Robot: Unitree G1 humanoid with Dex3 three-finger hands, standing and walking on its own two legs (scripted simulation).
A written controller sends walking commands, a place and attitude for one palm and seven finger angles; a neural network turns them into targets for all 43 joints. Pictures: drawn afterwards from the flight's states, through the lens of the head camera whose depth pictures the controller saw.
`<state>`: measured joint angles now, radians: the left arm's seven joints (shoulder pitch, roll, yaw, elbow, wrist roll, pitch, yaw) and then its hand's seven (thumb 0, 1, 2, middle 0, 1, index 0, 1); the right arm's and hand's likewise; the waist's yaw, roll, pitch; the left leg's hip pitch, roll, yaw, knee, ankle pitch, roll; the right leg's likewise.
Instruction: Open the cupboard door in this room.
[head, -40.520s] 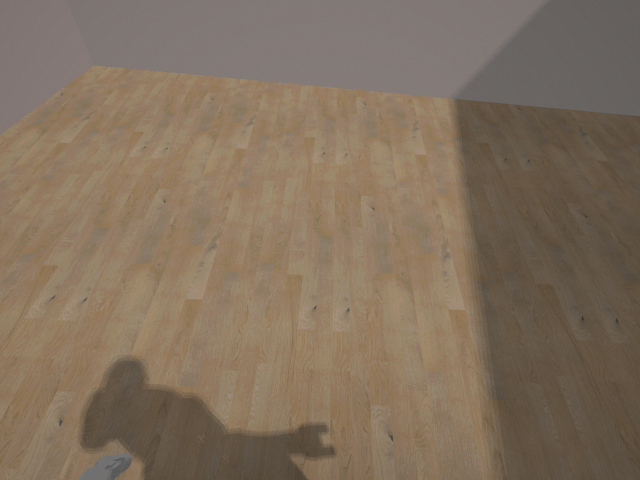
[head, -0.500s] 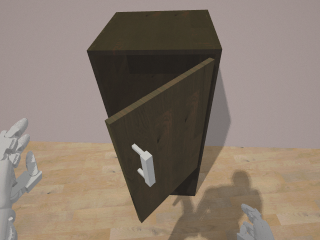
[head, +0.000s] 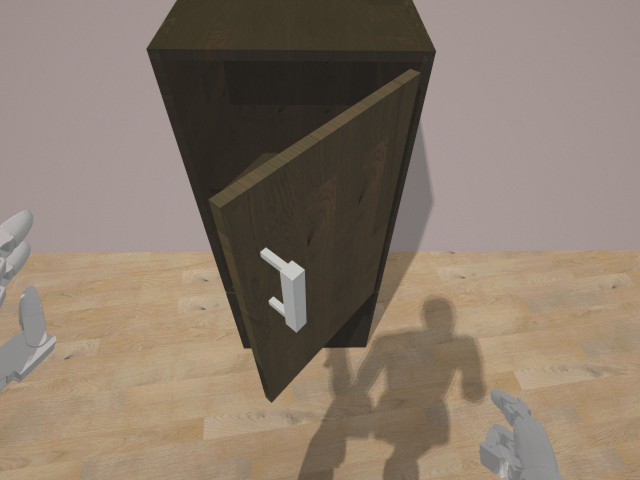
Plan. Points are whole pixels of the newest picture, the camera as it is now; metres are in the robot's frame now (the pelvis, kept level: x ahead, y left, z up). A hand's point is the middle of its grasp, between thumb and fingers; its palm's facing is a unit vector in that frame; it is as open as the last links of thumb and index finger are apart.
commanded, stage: step back with the hand held close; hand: left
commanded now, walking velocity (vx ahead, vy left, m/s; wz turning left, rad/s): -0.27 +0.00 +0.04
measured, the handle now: (283, 290) +0.34 +0.08 +0.04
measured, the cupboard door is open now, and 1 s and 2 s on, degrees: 48 48 48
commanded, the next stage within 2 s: stop stepping back and stand still in 0.60 s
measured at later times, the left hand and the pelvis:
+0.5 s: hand out of the picture +0.07 +0.34 +0.15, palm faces +0.52 -0.77 -0.37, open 7.4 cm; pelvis -0.11 +0.07 -0.02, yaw +5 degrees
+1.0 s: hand out of the picture -0.04 +0.38 +0.18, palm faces +0.39 -0.80 -0.45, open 7.4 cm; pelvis -0.22 +0.13 -0.03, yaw -2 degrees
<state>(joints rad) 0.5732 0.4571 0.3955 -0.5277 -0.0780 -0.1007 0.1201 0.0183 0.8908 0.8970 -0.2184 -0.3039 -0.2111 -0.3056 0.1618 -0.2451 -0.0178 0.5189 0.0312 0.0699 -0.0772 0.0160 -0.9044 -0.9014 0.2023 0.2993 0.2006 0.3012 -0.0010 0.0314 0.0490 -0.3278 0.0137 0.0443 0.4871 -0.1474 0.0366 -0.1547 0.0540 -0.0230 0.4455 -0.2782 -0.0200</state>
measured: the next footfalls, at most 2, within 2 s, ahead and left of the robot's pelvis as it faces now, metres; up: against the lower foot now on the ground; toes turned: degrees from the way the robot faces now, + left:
left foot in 0.46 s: +0.02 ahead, +0.13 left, +0.00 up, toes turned +3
right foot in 0.92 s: -0.32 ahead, +0.02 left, +0.00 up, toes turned -7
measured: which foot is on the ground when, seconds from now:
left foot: down 0.00-0.34, up 0.36-0.44, down 0.46-0.86, up 0.88-1.00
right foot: down 0.00-0.48, up 0.50-0.90, down 0.92-1.00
